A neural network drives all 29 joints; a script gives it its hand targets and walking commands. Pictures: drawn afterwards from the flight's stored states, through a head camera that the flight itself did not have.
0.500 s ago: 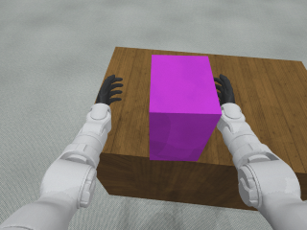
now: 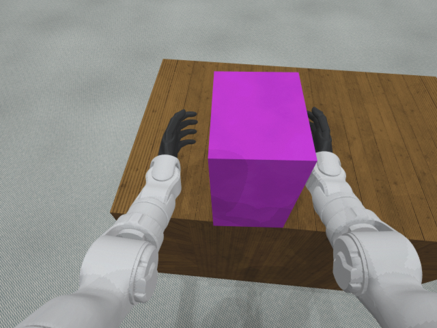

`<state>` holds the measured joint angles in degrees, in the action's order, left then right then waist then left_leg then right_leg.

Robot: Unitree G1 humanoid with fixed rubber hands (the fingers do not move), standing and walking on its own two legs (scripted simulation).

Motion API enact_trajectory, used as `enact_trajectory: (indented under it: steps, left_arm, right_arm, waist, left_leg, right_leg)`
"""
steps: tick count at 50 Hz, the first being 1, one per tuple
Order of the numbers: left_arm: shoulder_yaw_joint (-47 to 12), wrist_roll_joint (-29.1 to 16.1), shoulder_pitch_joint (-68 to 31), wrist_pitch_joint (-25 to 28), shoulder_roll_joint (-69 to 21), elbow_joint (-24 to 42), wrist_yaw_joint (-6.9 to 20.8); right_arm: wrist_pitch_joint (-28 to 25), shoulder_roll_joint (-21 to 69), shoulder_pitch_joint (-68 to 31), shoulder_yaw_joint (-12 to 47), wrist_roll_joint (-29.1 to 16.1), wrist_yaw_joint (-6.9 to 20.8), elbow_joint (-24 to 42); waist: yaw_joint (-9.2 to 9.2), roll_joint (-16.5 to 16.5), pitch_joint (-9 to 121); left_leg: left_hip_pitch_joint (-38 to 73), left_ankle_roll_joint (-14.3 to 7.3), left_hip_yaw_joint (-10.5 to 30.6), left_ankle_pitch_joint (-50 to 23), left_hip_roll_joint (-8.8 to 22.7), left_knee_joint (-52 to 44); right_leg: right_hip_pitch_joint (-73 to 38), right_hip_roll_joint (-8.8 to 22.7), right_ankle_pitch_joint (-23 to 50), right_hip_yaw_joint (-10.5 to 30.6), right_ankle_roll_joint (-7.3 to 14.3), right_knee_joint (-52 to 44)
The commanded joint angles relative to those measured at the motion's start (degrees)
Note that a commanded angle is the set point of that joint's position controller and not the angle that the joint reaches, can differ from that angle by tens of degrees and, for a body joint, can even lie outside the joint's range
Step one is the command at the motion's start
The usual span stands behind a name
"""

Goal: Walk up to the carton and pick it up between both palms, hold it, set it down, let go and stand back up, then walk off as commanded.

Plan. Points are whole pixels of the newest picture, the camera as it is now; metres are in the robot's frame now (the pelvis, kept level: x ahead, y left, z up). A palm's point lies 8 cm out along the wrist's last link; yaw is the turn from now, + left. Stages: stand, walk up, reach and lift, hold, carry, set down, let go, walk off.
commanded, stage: reach and lift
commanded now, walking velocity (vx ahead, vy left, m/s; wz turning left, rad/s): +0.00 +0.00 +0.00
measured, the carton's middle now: (251, 156) +0.43 -0.06 +0.01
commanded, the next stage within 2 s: none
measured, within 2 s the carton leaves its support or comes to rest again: leaves its support in 0.18 s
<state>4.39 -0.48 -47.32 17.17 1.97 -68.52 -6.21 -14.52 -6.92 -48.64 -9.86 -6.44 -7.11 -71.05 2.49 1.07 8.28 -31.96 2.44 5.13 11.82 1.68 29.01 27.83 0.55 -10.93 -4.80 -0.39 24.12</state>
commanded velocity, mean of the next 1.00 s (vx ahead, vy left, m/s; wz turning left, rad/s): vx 0.00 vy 0.00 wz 0.00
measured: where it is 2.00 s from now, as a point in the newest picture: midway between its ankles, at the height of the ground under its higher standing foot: outside the picture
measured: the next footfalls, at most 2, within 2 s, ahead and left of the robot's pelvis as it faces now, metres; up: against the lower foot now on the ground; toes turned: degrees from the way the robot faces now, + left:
none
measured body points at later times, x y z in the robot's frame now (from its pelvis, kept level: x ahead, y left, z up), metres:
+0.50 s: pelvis +0.01 -0.02 +0.01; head +0.07 -0.02 +0.45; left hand +0.43 +0.09 +0.05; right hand +0.42 -0.17 +0.06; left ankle +0.01 +0.14 -0.74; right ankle -0.01 -0.13 -0.74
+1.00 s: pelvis +0.01 -0.01 +0.01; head +0.07 -0.02 +0.45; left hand +0.43 +0.10 +0.05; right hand +0.42 -0.16 +0.06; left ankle +0.01 +0.14 -0.74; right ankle -0.01 -0.13 -0.74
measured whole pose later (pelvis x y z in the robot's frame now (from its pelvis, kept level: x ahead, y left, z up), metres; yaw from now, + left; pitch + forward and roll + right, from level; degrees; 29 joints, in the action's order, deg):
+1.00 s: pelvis +0.01 -0.01 +0.01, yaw +0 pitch +11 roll -1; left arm 29.0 20.9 -44.7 16.5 -4.2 -63.6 -2.3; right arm -21.1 6.7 -44.0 -31.9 20.7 -9.2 -61.3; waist 2.5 1.0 4.5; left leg -23.2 2.4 4.8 8.8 1.9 20.6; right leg 21.1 0.6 -9.9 -4.8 0.3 20.0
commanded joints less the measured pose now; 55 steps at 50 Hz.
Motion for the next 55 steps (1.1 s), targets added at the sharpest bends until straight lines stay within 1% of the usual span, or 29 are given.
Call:
enact_trajectory:
  steps: [1,2,4,5,6,7,9,10,11,13,14,15,16,17,25,31,32,34,35,37,38,40,45,46,50,51,53,54,55]
  left_arm:
    - [8.0,13.5,-28.8,3.3,-17.0,7.2,2.9]
    - [9.6,17.1,-27.2,3.0,-19.5,8.6,3.4]
    - [13.3,24.0,-26.1,2.6,-25.4,10.1,5.3]
    - [12.3,26.1,-25.4,2.4,-32.1,8.9,7.0]
    - [12.3,26.8,-24.2,2.6,-32.4,8.6,7.7]
    - [12.0,27.3,-23.0,2.7,-33.0,8.4,8.1]
    - [12.6,28.4,-22.1,2.3,-33.1,7.2,8.4]
    - [14.2,29.6,-21.4,2.1,-33.6,6.1,8.6]
    - [13.9,29.6,-20.4,1.5,-33.7,6.0,8.7]
    - [15.3,30.5,-20.0,0.8,-33.5,6.2,9.1]
    - [15.6,30.3,-20.8,0.7,-33.3,7.2,9.3]
    - [16.0,30.6,-20.2,0.5,-32.9,6.8,9.4]
    - [17.1,30.8,-19.5,0.4,-32.7,7.0,9.6]
    - [17.0,30.4,-19.7,0.3,-32.3,7.0,9.8]
    - [17.4,31.4,-19.1,-0.5,-32.5,7.8,10.4]
    - [17.2,31.0,-19.1,-0.9,-32.7,8.1,10.5]
    - [17.3,30.9,-19.0,-1.0,-32.9,8.6,10.4]
    - [16.6,30.0,-20.0,-0.7,-33.5,8.6,10.4]
    - [17.1,30.7,-19.5,-0.6,-33.7,9.0,10.2]
    - [16.6,30.5,-19.1,-0.4,-33.8,8.6,10.1]
    - [16.6,30.1,-19.2,-0.6,-33.4,8.6,10.2]
    - [16.9,30.8,-18.7,-0.7,-33.7,7.3,10.4]
    - [16.3,30.6,-19.5,-0.7,-34.4,8.5,10.3]
    - [15.8,30.5,-18.2,-0.5,-35.2,8.6,10.1]
    - [16.5,30.9,-18.6,-0.8,-34.2,7.6,10.2]
    - [16.5,30.8,-19.1,-1.0,-34.5,7.7,10.4]
    - [15.9,30.6,-18.3,-0.8,-35.0,8.0,10.1]
    - [15.9,30.6,-18.9,-0.5,-34.9,7.6,10.1]
    - [17.0,31.0,-18.7,-0.6,-34.3,6.6,10.2]
  right_arm:
    - [-4.4,23.2,-23.4,-7.2,16.6,3.7,9.3]
    - [-5.0,25.1,-21.6,-10.0,20.8,4.4,9.6]
    - [-6.2,33.9,-19.9,-13.5,28.9,5.9,10.9]
    - [-6.7,41.7,-21.1,-10.6,31.1,7.8,12.0]
    - [-6.9,42.9,-18.5,-11.4,33.5,8.2,10.7]
    - [-7.5,43.8,-17.6,-10.9,34.5,8.4,10.6]
    - [-7.8,44.3,-15.4,-11.5,36.7,8.2,8.7]
    - [-7.7,45.4,-15.6,-12.2,37.3,8.4,7.8]
    - [-7.5,44.5,-13.9,-12.3,38.1,8.2,7.9]
    - [-7.4,45.5,-14.0,-12.6,39.1,8.2,8.1]
    - [-7.4,46.0,-15.2,-12.6,39.5,8.3,10.8]
    - [-7.1,46.0,-13.6,-13.0,39.7,8.1,9.1]
    - [-6.9,47.1,-13.2,-12.3,39.9,8.0,10.0]
    - [-7.0,46.7,-14.5,-12.2,40.2,8.0,10.5]
    - [-6.7,48.3,-13.2,-11.5,40.2,7.1,11.1]
    - [-6.7,48.3,-12.6,-11.5,39.8,6.6,9.9]
    - [-6.6,48.8,-13.2,-10.6,39.2,6.6,10.8]
    - [-6.8,48.6,-13.9,-10.9,39.3,6.5,11.1]
    - [-7.0,49.1,-13.1,-10.9,39.4,6.6,11.1]
    - [-7.2,49.0,-13.4,-10.6,38.8,6.5,10.6]
    - [-7.0,48.7,-12.9,-10.6,38.7,6.4,10.4]
    - [-7.0,49.3,-13.4,-10.9,39.2,6.3,9.5]
    - [-7.4,49.1,-12.8,-11.2,39.2,6.2,9.4]
    - [-7.7,49.8,-12.0,-10.3,38.6,6.3,9.8]
    - [-7.3,48.6,-11.7,-11.7,38.8,5.8,7.3]
    - [-7.4,49.0,-12.6,-11.5,38.9,6.0,8.1]
    - [-7.7,49.0,-12.3,-11.1,38.8,6.1,8.1]
    - [-7.9,48.9,-12.9,-10.8,38.8,6.0,8.6]
    - [-7.5,49.4,-11.7,-11.1,38.9,5.8,7.2]
  waist:
    - [0.72,0.1,31.1]
    - [1.67,0.3,30.6]
    - [1.65,0.0,30.3]
    - [0.73,0.1,30.4]
    - [2.90,-1.3,30.2]
    - [2.45,-0.2,30.7]
    - [3.00,-1.0,27.8]
    - [2.17,-0.9,25.8]
    - [3.68,-1.7,24.3]
    - [2.64,-2.3,22.3]
    - [2.44,-2.7,23.5]
    - [2.84,-2.6,21.6]
    - [1.84,-4.5,21.3]
    - [2.06,-5.1,22.0]
    - [2.33,-4.7,21.2]
    - [2.68,-4.9,19.9]
    - [1.94,-4.8,20.3]
    - [3.01,-5.3,21.0]
    - [2.26,-4.5,21.9]
    - [2.29,-4.8,21.8]
    - [3.22,-5.3,20.8]
    - [2.35,-5.7,20.5]
    - [3.38,-4.6,20.6]
    - [2.32,-3.7,22.0]
    - [3.60,-4.0,18.8]
    - [2.71,-4.4,19.9]
    - [3.19,-4.4,20.2]
    - [2.68,-4.2,21.6]
    - [3.40,-5.2,20.1]
  left_leg:
    - [16.5,1.6,-7.4,-18.8,-1.7,0.7]
    - [17.8,1.7,-7.6,-19.5,-1.8,-0.5]
    - [19.8,1.7,-8.9,-21.4,-2.3,-1.7]
    - [19.8,1.8,-9.3,-23.4,-2.4,-2.1]
    - [20.6,1.6,-9.4,-23.8,-2.4,-2.8]
    - [20.7,1.8,-9.3,-25.0,-2.1,-3.0]
    - [20.4,1.7,-9.5,-22.8,-2.2,-4.3]
    - [20.6,1.4,-9.8,-21.3,-2.1,-5.3]
    - [20.9,1.1,-9.4,-20.0,-1.9,-6.3]
    - [19.3,0.4,-9.8,-18.7,-2.2,-7.1]
    - [19.3,0.2,-10.0,-17.8,-2.4,-7.7]
    - [18.9,0.1,-10.3,-17.0,-2.4,-8.0]
    - [17.3,-0.4,-10.4,-16.1,-2.6,-8.5]
    - [16.6,-0.8,-10.4,-15.0,-2.6,-9.2]
    - [15.8,-1.6,-10.4,-14.7,-2.9,-11.0]
    - [16.6,-1.3,-10.3,-14.5,-2.7,-11.1]
    - [16.0,-1.6,-10.2,-14.8,-2.7,-11.0]
    - [15.6,-1.7,-10.0,-14.9,-2.8,-10.9]
    - [16.0,-1.3,-10.3,-15.2,-2.6,-10.9]
    - [16.5,-1.5,-10.2,-15.9,-2.6,-10.9]
    - [16.3,-1.5,-10.1,-14.6,-2.7,-11.1]
    - [15.6,-1.6,-10.1,-14.0,-2.7,-11.3]
    - [17.1,-1.2,-9.7,-15.6,-2.5,-11.2]
    - [17.7,-1.0,-10.0,-17.7,-2.4,-10.6]
    - [17.0,-1.1,-10.1,-15.6,-2.3,-10.8]
    - [17.0,-1.3,-10.0,-14.8,-2.3,-11.1]
    - [17.1,-1.2,-9.7,-16.1,-2.3,-10.8]
    - [16.8,-1.2,-9.8,-16.3,-2.3,-10.7]
    - [16.2,-1.4,-9.8,-14.5,-2.3,-11.3]
  right_leg:
    - [-7.8,-2.6,13.9,0.9,0.5,-0.8]
    - [-10.7,-2.8,17.4,0.6,0.4,-1.1]
    - [-17.0,-2.7,22.6,-0.1,0.4,-1.8]
    - [-20.1,-2.4,26.5,0.1,0.8,-1.5]
    - [-22.9,-2.1,30.3,-0.3,0.5,-1.1]
    - [-24.8,-2.1,33.2,0.1,0.8,-0.5]
    - [-26.5,-2.2,32.0,-0.3,0.6,-1.0]
    - [-27.0,-2.2,29.7,0.0,0.6,-2.0]
    - [-26.5,-2.2,28.8,-0.7,0.4,-2.5]
    - [-27.6,-2.0,28.3,-0.2,0.1,-2.7]
    - [-28.4,-1.9,28.8,-0.3,-0.3,-2.8]
    - [-29.1,-1.7,29.4,0.0,-0.7,-2.6]
    - [-31.1,-1.5,30.0,0.2,-1.0,-2.4]
    - [-31.6,-1.3,30.7,0.2,-1.7,-1.8]
    - [-34.2,-0.8,33.3,0.6,-2.6,-1.8]
    - [-33.6,-1.0,32.1,0.1,-2.5,-2.6]
    - [-34.1,-1.0,32.4,0.2,-2.7,-2.2]
    - [-33.6,-1.1,31.5,0.0,-2.3,-2.5]
    - [-34.0,-1.1,31.8,0.0,-2.6,-2.4]
    - [-33.6,-1.3,31.9,-0.1,-2.2,-2.8]
    - [-33.5,-1.1,32.0,-0.2,-2.3,-2.8]
    - [-33.8,-1.3,31.7,0.4,-2.5,-2.9]
    - [-33.2,-1.3,31.1,-0.3,-2.2,-3.4]
    - [-32.7,-1.5,33.2,0.1,-2.1,-3.0]
    - [-31.8,-1.4,30.1,-0.3,-1.9,-4.0]
    - [-32.0,-1.4,30.1,0.0,-2.0,-3.7]
    - [-32.0,-1.5,30.6,-0.2,-1.9,-3.8]
    - [-32.1,-1.6,31.3,-0.1,-2.0,-3.8]
    - [-32.5,-1.2,31.3,0.0,-2.2,-3.9]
